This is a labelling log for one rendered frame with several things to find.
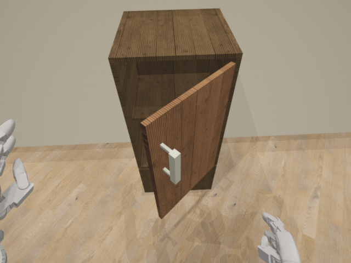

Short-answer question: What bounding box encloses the cupboard door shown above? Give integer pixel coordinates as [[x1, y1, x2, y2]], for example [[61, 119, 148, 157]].
[[140, 61, 236, 219]]

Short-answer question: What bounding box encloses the left robot hand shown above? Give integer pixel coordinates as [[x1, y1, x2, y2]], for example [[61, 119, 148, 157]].
[[0, 119, 34, 220]]

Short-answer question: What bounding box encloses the right robot hand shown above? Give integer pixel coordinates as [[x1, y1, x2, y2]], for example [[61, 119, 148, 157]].
[[257, 212, 301, 263]]

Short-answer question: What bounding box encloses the handle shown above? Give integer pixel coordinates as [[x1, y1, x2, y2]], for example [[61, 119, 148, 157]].
[[160, 143, 181, 185]]

